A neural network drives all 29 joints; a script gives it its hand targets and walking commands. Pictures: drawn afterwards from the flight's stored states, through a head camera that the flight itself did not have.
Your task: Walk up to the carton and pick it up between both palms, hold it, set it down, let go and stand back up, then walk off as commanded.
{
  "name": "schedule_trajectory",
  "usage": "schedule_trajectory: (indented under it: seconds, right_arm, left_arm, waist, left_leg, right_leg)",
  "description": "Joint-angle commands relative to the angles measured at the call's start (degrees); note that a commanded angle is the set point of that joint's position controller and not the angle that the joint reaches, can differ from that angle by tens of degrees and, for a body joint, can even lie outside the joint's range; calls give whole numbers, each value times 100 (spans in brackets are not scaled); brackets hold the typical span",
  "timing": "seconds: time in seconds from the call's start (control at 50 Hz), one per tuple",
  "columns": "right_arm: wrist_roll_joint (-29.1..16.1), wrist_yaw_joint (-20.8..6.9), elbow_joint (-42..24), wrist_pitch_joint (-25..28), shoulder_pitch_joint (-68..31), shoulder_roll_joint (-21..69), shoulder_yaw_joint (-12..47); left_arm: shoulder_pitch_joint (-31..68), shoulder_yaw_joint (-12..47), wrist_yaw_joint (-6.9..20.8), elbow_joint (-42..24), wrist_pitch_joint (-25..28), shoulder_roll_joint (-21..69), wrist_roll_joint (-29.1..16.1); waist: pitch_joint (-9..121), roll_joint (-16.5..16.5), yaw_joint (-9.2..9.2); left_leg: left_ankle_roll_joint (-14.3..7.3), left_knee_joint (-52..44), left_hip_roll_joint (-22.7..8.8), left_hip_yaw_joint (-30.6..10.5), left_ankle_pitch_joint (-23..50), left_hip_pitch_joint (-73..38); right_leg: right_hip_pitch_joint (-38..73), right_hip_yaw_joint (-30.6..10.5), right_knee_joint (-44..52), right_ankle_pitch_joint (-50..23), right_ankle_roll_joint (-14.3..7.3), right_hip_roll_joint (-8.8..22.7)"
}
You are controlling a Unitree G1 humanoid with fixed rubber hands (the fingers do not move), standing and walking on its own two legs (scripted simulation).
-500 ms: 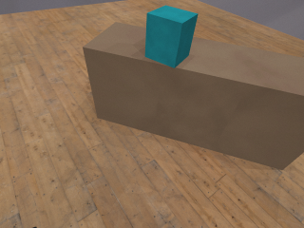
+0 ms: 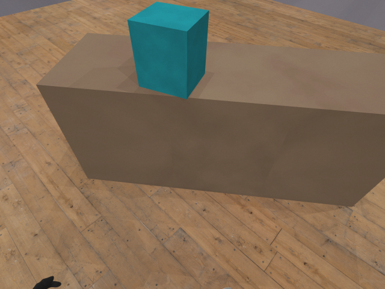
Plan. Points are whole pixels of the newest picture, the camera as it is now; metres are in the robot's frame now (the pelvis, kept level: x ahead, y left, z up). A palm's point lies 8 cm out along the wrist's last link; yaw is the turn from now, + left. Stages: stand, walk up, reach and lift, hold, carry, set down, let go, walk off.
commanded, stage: walk up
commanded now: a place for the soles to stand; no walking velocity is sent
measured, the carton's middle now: (171, 50) +0.93 +0.07 +0.05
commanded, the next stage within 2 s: none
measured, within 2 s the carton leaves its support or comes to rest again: neither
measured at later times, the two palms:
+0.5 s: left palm (6, 224) +0.30 +0.42 -0.04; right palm (315, 271) +0.19 -0.23 -0.02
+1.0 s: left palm (36, 157) +0.47 +0.42 -0.02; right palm (283, 202) +0.36 -0.23 -0.07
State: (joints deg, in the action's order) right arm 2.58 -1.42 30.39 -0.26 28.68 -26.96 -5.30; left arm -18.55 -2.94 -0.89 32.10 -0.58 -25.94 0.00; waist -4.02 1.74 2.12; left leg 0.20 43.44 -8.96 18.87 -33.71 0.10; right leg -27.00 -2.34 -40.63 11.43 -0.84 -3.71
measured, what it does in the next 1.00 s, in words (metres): walks ahead: left foot, then right foot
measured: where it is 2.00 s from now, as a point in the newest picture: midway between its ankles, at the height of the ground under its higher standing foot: (151, 259)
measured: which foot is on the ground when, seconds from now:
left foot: down 0.00-0.02, up 0.04-0.30, down 0.32-0.84, up 0.86-1.00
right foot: down 0.00-0.34, up 0.36-0.82, down 0.84-1.00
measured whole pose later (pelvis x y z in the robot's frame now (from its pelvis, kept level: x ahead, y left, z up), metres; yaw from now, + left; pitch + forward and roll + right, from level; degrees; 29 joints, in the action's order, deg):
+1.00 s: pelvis +0.31 +0.10 +0.00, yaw -9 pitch -6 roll -1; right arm 2.6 -3.0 27.5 -4.1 20.1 -26.8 -5.0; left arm -21.2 -1.5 -5.3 31.6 0.7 -28.5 0.0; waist -5.0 5.8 2.3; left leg -1.3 69.3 -4.2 1.9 -35.1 23.6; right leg -19.1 -5.6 -45.0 20.7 0.5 -0.7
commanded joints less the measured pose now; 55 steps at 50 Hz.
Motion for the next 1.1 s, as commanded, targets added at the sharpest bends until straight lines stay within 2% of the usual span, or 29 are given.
schedule_trajectory:
  seconds: [0.0, 0.02, 0.04, 0.08, 0.14, 0.2, 0.22, 0.26, 0.28, 0.3, 0.32, 0.34, 0.36, 0.4, 0.44, 0.46, 0.52, 0.64, 0.7, 0.76, 0.78, 0.8, 0.82, 0.84, 0.86, 0.88, 0.96, 1.02, 1.08]
  right_arm:
    - [-96, -91, -1368, -84, -1108, -1141, -344]
    - [-122, -106, -1266, 2, -1114, -1081, -317]
    - [-159, -108, -1116, 54, -989, -908, -293]
    - [-154, -144, -890, 69, -606, -826, -261]
    - [-30, -195, -914, 1, -875, -734, -247]
    - [-74, -257, -928, -42, -864, -828, -270]
    - [-73, -261, -817, -9, -729, -873, -318]
    - [-101, -193, -419, 42, 244, -987, -441]
    - [-93, -113, -157, 109, 842, -1259, -556]
    - [-2, -35, -174, 146, 1050, -1588, -605]
    - [31, 15, -567, 130, 277, -1526, -503]
    - [-48, 16, -776, 97, -95, -1476, -480]
    - [-167, 15, -813, 106, -304, -1440, -481]
    - [-142, 94, -789, 145, -415, -1363, -442]
    - [-136, 85, -732, 208, -50, -1130, -355]
    - [-122, 59, -720, 219, 23, -1053, -306]
    - [-60, 16, -773, 117, 74, -947, -229]
    - [-102, -65, -788, 12, 202, -1069, -284]
    - [-97, -140, -859, -10, -9, -1067, -244]
    - [-39, -144, -882, -89, -362, -835, -149]
    - [0, -135, -870, -112, -356, -795, -129]
    - [-14, -118, -918, -134, -238, -681, -99]
    - [6, -139, -1097, -178, -238, -576, -104]
    - [-10, -135, -1276, -333, -618, -1109, -312]
    - [-12, -123, -1372, -420, -830, -1261, -414]
    - [-23, -121, -1348, -412, -881, -1236, -433]
    - [20, -134, -1017, -277, -769, -1111, -420]
    - [52, -185, -1042, -293, -1057, -999, -388]
    - [27, -201, -997, -273, -1171, -999, -394]
  left_arm:
    - [-1584, -655, -372, -184, 196, -1882, -3]
    - [-1469, -566, -404, -251, 222, -1693, -7]
    - [-1277, -522, -426, -257, 259, -1648, 25]
    - [-703, -412, -373, -384, 301, -1511, 73]
    - [-564, -370, -293, -484, 365, -1417, 120]
    - [-60, -460, -245, -622, 355, -1676, 122]
    - [87, -436, -225, -647, 350, -1631, 108]
    - [413, -384, -204, -741, 316, -1429, 114]
    - [215, -238, -213, -734, 345, -1012, 138]
    - [-170, -69, -200, -720, 351, -552, 132]
    - [-398, -104, -219, -748, 292, -629, 42]
    - [-366, -251, -251, -877, 191, -1019, -26]
    - [-149, -262, -257, -872, 157, -1255, -4]
    - [-296, -311, -160, -541, 175, -1337, -1]
    - [-367, -243, -96, -352, 238, -1193, 11]
    - [-374, -199, -101, -358, 235, -1095, 22]
    - [-288, -122, -77, -303, 135, -876, -13]
    - [252, -110, -57, -516, 140, -913, 25]
    - [101, -164, -122, -426, 184, -995, 39]
    - [-776, -276, -298, -30, 228, -1101, 48]
    - [-1063, -333, -373, 10, 227, -1211, 37]
    - [-1411, -511, -439, -15, 226, -1617, 48]
    - [-1346, -601, -467, -197, 213, -2051, 58]
    - [-1109, -543, -521, -361, 208, -2037, 40]
    - [-955, -550, -555, -450, 247, -1966, 62]
    - [-822, -558, -574, -479, 289, -1973, 71]
    - [-582, -414, -547, -467, 337, -1746, 115]
    - [-385, -466, -557, -547, 339, -1784, 160]
    - [-215, -506, -603, -545, 351, -1894, 162]
  waist:
    - [514, -607, -1026]
    - [295, -336, -883]
    - [116, -502, -720]
    - [32, -429, -232]
    - [-236, -729, -254]
    - [-409, -1355, -157]
    - [-409, -1266, -82]
    - [-104, -638, 516]
    - [511, 513, 872]
    - [782, 1818, 925]
    - [536, 1593, 511]
    - [194, 1190, 356]
    - [-399, 878, 261]
    - [-407, 324, 92]
    - [17, 360, 132]
    - [240, 390, 97]
    - [137, 608, 119]
    - [-339, 895, 431]
    - [-12, 877, 306]
    - [487, 382, -172]
    - [661, 30, -375]
    - [730, -674, -627]
    - [283, -1507, -547]
    - [-312, -887, -523]
    - [-535, -621, -513]
    - [-764, -571, -432]
    - [-315, -1083, -293]
    - [-416, -1333, -286]
    - [-471, -1127, -237]
  left_leg:
    - [58, 3667, 584, -2277, -257, 4367]
    - [41, 3674, 474, -2207, -101, 4352]
    - [68, 3552, 333, -2362, -147, 4170]
    - [46, 2567, 104, -2446, 77, 3279]
    - [-13, 1736, 171, -2042, 572, 2859]
    - [-91, 819, 46, -2015, 1313, 2457]
    - [-87, 411, 124, -1872, 1706, 1956]
    - [-33, -391, 339, -1597, 2440, 44]
    - [60, -578, 382, -1881, 1965, -917]
    - [8, -1639, -373, -3302, 7, -677]
    - [-201, -2853, -1077, -5041, -2051, 376]
    - [-387, -3707, -1571, -6094, -3070, 829]
    - [-353, -3858, -1507, -6020, -2837, 1278]
    - [-318, -3087, -1068, -4552, -1113, 1112]
    - [-373, -2481, -643, -3278, 1686, 565]
    - [-411, -2312, -563, -2865, 2231, 451]
    - [-671, -2439, -397, -2217, 1652, 404]
    - [-1020, -2465, -550, -1951, 628, 344]
    - [-998, -1890, -548, -1556, 1537, 932]
    - [-764, -465, -356, -1142, 1850, 1225]
    - [-644, 405, -167, -1048, 1825, 1503]
    - [-451, 1589, 60, -1185, 1499, 2347]
    - [-165, 2437, 715, -1545, -189, 3497]
    - [-64, 2815, 692, -2209, -784, 3960]
    - [-32, 3022, 548, -2282, -663, 4249]
    - [9, 3091, 378, -2341, -276, 4372]
    - [61, 2552, 218, -2248, 269, 3684]
    - [67, 2014, 35, -2216, 836, 3526]
    - [77, 1485, -43, -2184, 1510, 3017]
  right_leg:
    - [3619, -5291, 1939, -172, -2178, 2323]
    - [3224, -4540, 1815, -908, -2010, 2088]
    - [2778, -3816, 1494, -1428, -1939, 1963]
    - [1562, -2615, 1358, -1195, -1588, 1601]
    - [436, -2235, 1652, -485, -1512, 1405]
    - [-156, -2128, 1875, 1880, -1260, 1439]
    - [-415, -1849, 1704, 2198, -1098, 1272]
    - [-1445, -1307, 502, 2397, -723, 1105]
    - [-1726, -968, -1001, 2412, -513, 596]
    - [-1882, -460, -2842, 2633, -231, -147]
    - [-1897, -719, -3490, 2302, -53, -322]
    - [-1819, -832, -3610, 2039, -30, -90]
    - [-1761, -675, -3694, 1745, -19, 116]
    - [-1395, -612, -3308, 1190, -71, 473]
    - [-1100, -502, -2686, 972, -28, 504]
    - [-949, -423, -2523, 871, 6, 441]
    - [-976, -120, -2116, 685, 95, 286]
    - [-977, 271, -483, 376, 128, 542]
    - [227, 675, -61, 149, 37, 441]
    - [1584, 710, 397, -213, -14, 179]
    - [1966, 338, 528, 123, -107, 190]
    - [2389, -1164, 737, 1134, -442, 753]
    - [2207, -4045, 1810, 1864, -1009, 1884]
    - [1801, -5201, 2243, 2770, -1533, 2325]
    - [1733, -5099, 2276, 3034, -1764, 2336]
    - [1636, -4435, 2069, 2619, -1664, 2120]
    - [1165, -2858, 1369, 414, -1469, 1726]
    - [753, -2431, 1197, 234, -1402, 1762]
    - [262, -2110, 1028, -408, -1261, 1993]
